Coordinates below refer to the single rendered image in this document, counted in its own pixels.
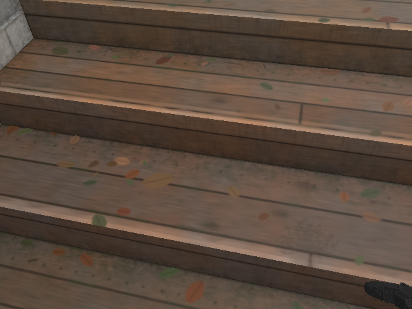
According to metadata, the right robot hand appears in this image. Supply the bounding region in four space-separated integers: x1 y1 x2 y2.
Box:
364 281 412 309

